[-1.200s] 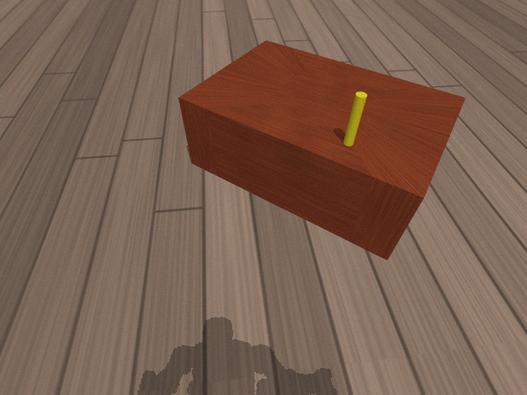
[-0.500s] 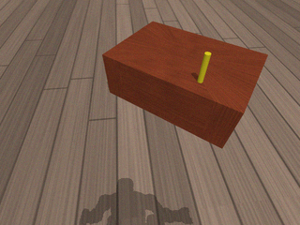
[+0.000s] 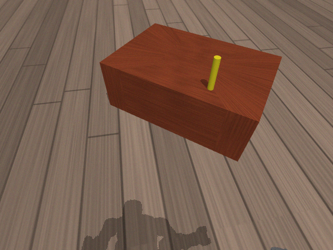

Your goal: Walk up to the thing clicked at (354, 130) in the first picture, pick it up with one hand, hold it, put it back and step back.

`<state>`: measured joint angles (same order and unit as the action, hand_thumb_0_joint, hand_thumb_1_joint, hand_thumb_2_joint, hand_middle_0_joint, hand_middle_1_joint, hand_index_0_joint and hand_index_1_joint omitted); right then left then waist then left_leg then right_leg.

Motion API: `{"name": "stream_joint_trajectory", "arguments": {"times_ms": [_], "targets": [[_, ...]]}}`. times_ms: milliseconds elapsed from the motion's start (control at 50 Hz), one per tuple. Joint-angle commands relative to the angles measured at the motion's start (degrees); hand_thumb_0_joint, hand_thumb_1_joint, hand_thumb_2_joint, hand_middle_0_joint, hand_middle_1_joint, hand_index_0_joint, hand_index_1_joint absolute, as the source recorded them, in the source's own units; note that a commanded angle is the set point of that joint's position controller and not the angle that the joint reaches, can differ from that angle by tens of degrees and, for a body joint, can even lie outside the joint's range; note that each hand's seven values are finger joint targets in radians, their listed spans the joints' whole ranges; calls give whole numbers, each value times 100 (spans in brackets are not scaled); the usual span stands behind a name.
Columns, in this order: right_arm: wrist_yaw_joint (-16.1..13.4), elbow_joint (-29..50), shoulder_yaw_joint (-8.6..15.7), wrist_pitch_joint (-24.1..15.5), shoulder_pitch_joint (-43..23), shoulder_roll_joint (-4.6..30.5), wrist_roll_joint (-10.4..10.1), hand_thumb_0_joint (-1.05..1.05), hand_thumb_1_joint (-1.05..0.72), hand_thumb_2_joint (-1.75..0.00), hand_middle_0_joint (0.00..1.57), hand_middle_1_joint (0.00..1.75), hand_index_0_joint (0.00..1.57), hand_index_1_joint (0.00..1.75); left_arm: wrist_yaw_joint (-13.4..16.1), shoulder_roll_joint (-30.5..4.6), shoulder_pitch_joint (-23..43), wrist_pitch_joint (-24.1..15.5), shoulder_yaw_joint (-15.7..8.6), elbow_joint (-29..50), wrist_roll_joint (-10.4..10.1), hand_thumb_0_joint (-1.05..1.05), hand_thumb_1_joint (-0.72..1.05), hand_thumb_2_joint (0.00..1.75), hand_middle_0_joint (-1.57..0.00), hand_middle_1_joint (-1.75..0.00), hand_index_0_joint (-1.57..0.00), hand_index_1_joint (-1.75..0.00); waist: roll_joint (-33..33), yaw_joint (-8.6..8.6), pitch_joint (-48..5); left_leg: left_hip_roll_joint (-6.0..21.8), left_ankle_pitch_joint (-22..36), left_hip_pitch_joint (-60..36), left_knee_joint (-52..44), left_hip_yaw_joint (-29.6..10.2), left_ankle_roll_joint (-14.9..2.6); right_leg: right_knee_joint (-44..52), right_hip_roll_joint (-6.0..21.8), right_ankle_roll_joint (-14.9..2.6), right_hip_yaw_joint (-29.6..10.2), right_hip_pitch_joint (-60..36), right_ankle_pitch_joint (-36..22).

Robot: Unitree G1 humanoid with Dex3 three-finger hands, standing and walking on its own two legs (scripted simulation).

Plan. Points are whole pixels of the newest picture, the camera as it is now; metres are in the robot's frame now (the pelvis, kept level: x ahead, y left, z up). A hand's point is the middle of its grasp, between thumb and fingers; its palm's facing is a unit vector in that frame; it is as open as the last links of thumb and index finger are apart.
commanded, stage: walk up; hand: left
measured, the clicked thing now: (213, 73) +1.09 -0.28 -0.25
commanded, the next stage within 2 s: none
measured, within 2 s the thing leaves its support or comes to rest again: neither
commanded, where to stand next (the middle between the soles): +0.60 -0.22 m, yaw -31 degrees
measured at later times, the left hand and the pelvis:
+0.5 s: hand (107, 223) +0.23 +0.17 -0.15, palm faces -0.25 -0.90 -0.36, open 7.3 cm; pelvis +0.13 -0.08 -0.01, yaw -15 degrees
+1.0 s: hand (157, 130) +0.55 +0.04 -0.13, palm faces -0.44 -0.78 -0.44, open 7.3 cm; pelvis +0.32 -0.16 -0.02, yaw -25 degrees
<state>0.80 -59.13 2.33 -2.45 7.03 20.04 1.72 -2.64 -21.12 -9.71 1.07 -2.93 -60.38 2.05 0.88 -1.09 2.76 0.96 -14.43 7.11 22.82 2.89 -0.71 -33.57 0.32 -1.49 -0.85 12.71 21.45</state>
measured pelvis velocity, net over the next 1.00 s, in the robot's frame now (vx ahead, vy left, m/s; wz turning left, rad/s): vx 0.32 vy -0.16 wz -0.44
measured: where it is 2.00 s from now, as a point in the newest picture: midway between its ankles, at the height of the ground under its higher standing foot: (197, 192)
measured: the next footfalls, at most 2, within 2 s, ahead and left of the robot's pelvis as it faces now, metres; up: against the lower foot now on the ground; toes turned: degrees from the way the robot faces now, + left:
right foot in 0.22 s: +0.15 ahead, -0.22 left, +0.00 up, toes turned -14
left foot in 0.56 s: +0.32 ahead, +0.01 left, +0.00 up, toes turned -13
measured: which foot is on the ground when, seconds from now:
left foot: down 0.00-0.24, up 0.26-0.54, down 0.56-0.92, up 0.94-1.00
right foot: up 0.00-0.20, down 0.22-0.58, up 0.60-0.88, down 0.90-1.00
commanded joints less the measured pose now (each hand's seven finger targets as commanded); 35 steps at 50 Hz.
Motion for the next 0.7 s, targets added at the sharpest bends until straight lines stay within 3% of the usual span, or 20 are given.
{"name": "stream_joint_trajectory", "arguments": {"times_ms": [0, 40, 80, 120, 180, 200, 220, 240, 260, 300, 340, 440, 480, 520, 540, 560, 580, 620, 640, 680], "targets": [[-132, 714, 707, -243, 245, 2092, 15, 0, -90, -90, 20, 30, 20, 30, -195, -1298, 655, -147, -406, 1069, -4, 0, 90, 90, -20, -30, -20, -30, -477, 392, 217, 2719, -1813, -525, -1538, -2255, -1419, -2049, 825, 17, -607, 2412, 307], [-96, 940, 689, -261, -121, 1940, 80, 0, -90, -90, 20, 30, 20, 30, -344, -1271, 136, -141, -446, 1033, -58, 0, 90, 90, -20, -30, -20, -30, -802, 109, 159, 2222, -1441, -538, -1317, -1253, -1180, -1416, 917, 73, -419, 2069, 201], [-4, 1060, 689, -264, -93, 1884, 114, 0, -90, -90, 20, 30, 20, 30, -434, -1214, 173, -153, -471, 1112, -31, 0, 90, 90, -20, -30, -20, -30, -1022, 194, 259, 1709, -1220, -30, -1113, -365, -934, -811, 715, 137, 41, 1418, -49], [38, 1127, 706, -232, -201, 1915, 118, 0, -90, -90, 20, 30, 20, 30, -453, -1209, -9, -166, -494, 1102, -21, 0, 90, 90, -20, -30, -20, -30, -1056, 116, 239, 1461, -1355, 511, -777, 69, -769, -560, 517, 139, 450, 692, -442], [61, 1243, 642, -139, -269, 1761, 105, 0, -90, -90, 20, 30, 20, 30, -346, -1336, -916, -244, -608, 900, 12, 0, 90, 90, -20, -30, -20, -30, -226, -315, -129, 1069, -1470, 1249, 882, 624, -606, -172, 58, 52, 930, -721, -801], [66, 1266, 516, -92, -71, 1464, 110, 0, -90, -90, 20, 30, 20, 30, -236, -1663, -1745, -317, -764, 713, -1, 0, 90, 90, -20, -30, -20, -30, 844, -702, -526, 722, -1100, 1844, 2576, 760, -464, 140, -20, -109, 521, -1799, -187], [113, 1553, 317, -111, -126, 966, -1, 0, -90, -90, 20, 30, 20, 30, -99, -2278, -2301, -373, -922, 799, 16, 0, 90, 90, -20, -30, -20, -30, 2481, -968, -371, -192, -2050, 3202, 4428, 785, -103, 1632, 1295, -696, -2233, -1962, 1321], [114, 1630, 401, -84, -191, 1393, -26, 0, -90, -90, 20, 30, 20, 30, -104, -2473, -1914, -387, -861, 1017, -92, 0, 90, 90, -20, -30, -20, -30, 1713, -658, -190, -11, -2005, 3271, 4732, -262, 25, 2528, 2176, -1368, -4398, -1153, 2097], [116, 1532, 469, -107, -241, 1710, -84, 0, -90, -90, 20, 30, 20, 30, -67, -2407, -1440, -381, -832, 1203, -178, 0, 90, 90, -20, -30, -20, -30, 767, -452, 107, 355, -1563, 3158, 4804, -605, 22, 2537, 2194, -1518, -4238, -804, 2441], [141, 1273, 457, -135, 257, 1707, -149, 0, -90, -90, 20, 30, 20, 30, 26, -2064, -794, -400, -689, 1399, -173, 0, 90, 90, -20, -30, -20, -30, 528, -110, 172, 646, -1109, 2867, 4281, -567, -46, 2130, 1755, -1276, -2959, -438, 1790], [189, 1137, 462, -105, 745, 1620, -116, 0, -90, -90, 20, 30, 20, 30, 44, -1865, -649, -426, -600, 1474, -149, 0, 90, 90, -20, -30, -20, -30, 649, 94, 179, 615, -1041, 2001, 3420, -484, -29, 1943, 1354, -1061, -2044, 331, 1142], [281, 1363, 548, -126, 842, 1573, 3, 0, -90, -90, 20, 30, 20, 30, 11, -1857, -676, -515, -572, 1710, -115, 0, 90, 90, -20, -30, -20, -30, 695, 95, 80, 402, -517, 1372, 2059, -194, 21, 1796, 1213, -1001, -1695, 795, 1071], [259, 1368, 572, -184, 1078, 1556, 15, 0, -90, -90, 20, 30, 20, 30, 3, -1845, -459, -527, -551, 1815, -113, 0, 90, 90, -20, -30, -20, -30, 654, 260, 29, 278, -267, 861, 1662, 4, 32, 1488, 1075, -905, -1490, 1067, 985], [194, 1248, 655, -284, 1717, 1604, 49, 0, -90, -90, 20, 30, 20, 30, 3, -1577, -254, -506, -433, 1915, -81, 0, 90, 90, -20, -30, -20, -30, 160, 697, -103, 87, 22, -683, 1086, 48, -39, 371, 673, -650, -1030, 2203, 1046], [123, 1170, 752, -347, 2212, 1881, 108, 0, -90, -90, 20, 30, 20, 30, 17, -1156, -448, -497, -317, 1942, -71, 0, 90, 90, -20, -30, -20, -30, -1013, 948, -268, 555, -1218, -1287, 261, -826, -236, -1234, 132, -456, -574, 2777, 860], [70, 1256, 819, -409, 2377, 2312, 161, 0, -90, -90, 20, 30, 20, 30, 59, -811, -541, -510, -203, 1958, -118, 0, 90, 90, -20, -30, -20, -30, -1836, 913, -61, 2057, -3053, -1125, -1003, -3574, -589, -2987, -678, -168, -347, 3578, 966], [85, 1503, 829, -427, 1652, 2508, -18, 0, -90, -90, 20, 30, 20, 30, 125, -1368, -870, -510, -293, 1851, -105, 0, 90, 90, -20, -30, -20, -30, -1190, 559, 43, 2701, -3766, -550, -1575, -4635, -1196, -3433, -244, -202, -727, 3391, 899], [92, 1622, 678, -433, 1091, 2145, -84, 0, -90, -90, 20, 30, 20, 30, 96, -1639, -910, -563, -342, 1603, -154, 0, 90, 90, -20, -30, -20, -30, -630, 243, 538, 2243, -2690, 189, -1285, -3232, -1243, -3328, 230, -114, -735, 2968, 76], [86, 1610, 604, -441, 1132, 1962, -58, 0, -90, -90, 20, 30, 20, 30, 68, -1601, -970, -581, -379, 1519, -187, 0, 90, 90, -20, -30, -20, -30, -758, 231, 482, 1924, -1907, 108, -1137, -2532, -1166, -3005, 331, -40, -649, 2770, -129], [92, 1532, 558, -435, 1238, 1861, -49, 0, -90, -90, 20, 30, 20, 30, -8, -1494, -913, -580, -360, 1480, -195, 0, 90, 90, -20, -30, -20, -30, -1031, 298, 285, 1691, -292, -19, -850, -1490, -1128, -2263, 412, 77, -368, 2413, -113]]}}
